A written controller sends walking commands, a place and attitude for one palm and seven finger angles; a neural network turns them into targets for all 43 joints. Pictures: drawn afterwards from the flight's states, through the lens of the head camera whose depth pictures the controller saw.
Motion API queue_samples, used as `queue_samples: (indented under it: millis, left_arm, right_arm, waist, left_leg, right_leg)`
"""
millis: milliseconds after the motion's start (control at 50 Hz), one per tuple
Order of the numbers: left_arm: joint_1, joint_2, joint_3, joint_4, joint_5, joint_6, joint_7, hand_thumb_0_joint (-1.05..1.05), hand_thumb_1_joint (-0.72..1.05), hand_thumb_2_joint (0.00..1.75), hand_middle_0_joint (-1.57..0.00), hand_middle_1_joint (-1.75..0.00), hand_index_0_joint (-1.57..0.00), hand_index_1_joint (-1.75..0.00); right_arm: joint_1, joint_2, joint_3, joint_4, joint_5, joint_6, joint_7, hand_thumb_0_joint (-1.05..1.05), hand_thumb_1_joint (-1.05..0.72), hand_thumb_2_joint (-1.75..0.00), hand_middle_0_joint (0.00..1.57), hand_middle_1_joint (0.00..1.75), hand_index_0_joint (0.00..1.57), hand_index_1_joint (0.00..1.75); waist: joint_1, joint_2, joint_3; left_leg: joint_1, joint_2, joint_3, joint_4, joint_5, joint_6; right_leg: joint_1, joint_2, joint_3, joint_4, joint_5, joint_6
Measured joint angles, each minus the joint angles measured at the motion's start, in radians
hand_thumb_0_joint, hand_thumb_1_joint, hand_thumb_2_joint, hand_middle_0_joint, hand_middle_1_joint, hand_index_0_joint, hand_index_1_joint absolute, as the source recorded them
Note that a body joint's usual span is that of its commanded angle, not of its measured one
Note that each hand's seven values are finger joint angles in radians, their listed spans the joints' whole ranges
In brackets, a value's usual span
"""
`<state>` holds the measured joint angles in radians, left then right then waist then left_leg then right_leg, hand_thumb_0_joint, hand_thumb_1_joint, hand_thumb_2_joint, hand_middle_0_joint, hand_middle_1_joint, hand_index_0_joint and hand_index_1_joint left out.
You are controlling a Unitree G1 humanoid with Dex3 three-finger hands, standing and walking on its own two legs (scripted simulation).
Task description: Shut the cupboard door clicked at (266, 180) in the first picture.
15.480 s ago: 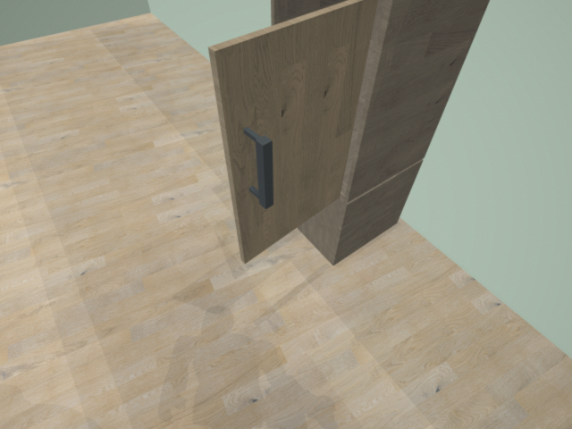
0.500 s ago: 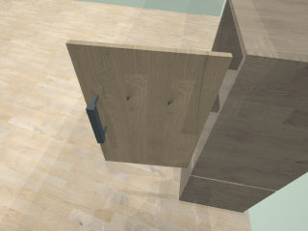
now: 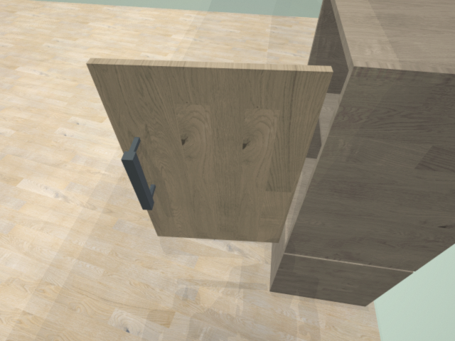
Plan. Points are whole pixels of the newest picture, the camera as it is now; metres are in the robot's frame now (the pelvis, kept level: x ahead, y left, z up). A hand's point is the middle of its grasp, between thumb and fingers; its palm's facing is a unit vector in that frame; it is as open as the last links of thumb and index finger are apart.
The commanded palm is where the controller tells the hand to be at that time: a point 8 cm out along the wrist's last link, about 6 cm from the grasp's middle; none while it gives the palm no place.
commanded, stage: look again from close up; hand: left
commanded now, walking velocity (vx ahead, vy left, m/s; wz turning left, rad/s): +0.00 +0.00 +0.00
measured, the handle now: (142, 175) +0.43 +0.21 +0.01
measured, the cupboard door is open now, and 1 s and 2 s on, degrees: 95 95 95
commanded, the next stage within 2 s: raise the hand and make a fist in 1.56 s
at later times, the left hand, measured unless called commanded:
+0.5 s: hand out of the picture +0.00 +0.16 -0.17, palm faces +0.00 -0.98 -0.21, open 7.3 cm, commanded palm none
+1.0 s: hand out of the picture +0.00 +0.15 -0.17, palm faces +0.00 -0.98 -0.20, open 7.3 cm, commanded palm none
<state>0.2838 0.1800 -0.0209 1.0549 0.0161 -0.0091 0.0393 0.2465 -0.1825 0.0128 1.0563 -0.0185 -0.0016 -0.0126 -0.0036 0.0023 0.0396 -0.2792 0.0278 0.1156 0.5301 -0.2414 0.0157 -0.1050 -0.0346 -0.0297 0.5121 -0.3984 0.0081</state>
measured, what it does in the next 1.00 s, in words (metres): stands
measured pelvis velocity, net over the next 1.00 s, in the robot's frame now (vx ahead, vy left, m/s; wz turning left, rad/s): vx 0.02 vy -0.02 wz -0.01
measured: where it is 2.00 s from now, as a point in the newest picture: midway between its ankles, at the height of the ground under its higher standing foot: outside the picture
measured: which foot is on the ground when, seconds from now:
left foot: down 0.00-1.00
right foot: down 0.00-1.00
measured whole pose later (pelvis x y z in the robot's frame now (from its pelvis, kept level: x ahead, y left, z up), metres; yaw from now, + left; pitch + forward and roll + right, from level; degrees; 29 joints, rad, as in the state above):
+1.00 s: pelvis +0.02 -0.02 +0.01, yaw -1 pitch +0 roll +1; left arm 0.31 0.17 -0.02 1.11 0.02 -0.01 0.04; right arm 0.22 -0.16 0.01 1.14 -0.01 0.00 -0.03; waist 0.01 -0.03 0.04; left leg -0.22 0.05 0.12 0.46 -0.23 -0.02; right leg -0.05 0.00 -0.03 0.43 -0.38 -0.02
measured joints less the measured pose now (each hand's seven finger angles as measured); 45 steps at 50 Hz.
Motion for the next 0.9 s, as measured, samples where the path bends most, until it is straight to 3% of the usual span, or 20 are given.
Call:
queue_samples:
  millis: [900]
  left_arm:
    - [0.024,-0.008,0.005,0.050,0.001,-0.004,-0.002,0.00,0.91,0.90,-0.20,-0.30,-0.20,-0.30]
  right_arm:
    - [-0.030,0.020,-0.003,0.076,0.006,0.000,-0.016,0.01,-0.91,-0.90,0.20,0.30,0.20,0.30]
  waist:
    - [0.017,-0.029,-0.002]
  left_leg:
    - [0.055,0.025,0.000,-0.068,0.014,-0.036]
  right_leg:
    - [0.056,0.030,0.003,-0.082,0.022,-0.029]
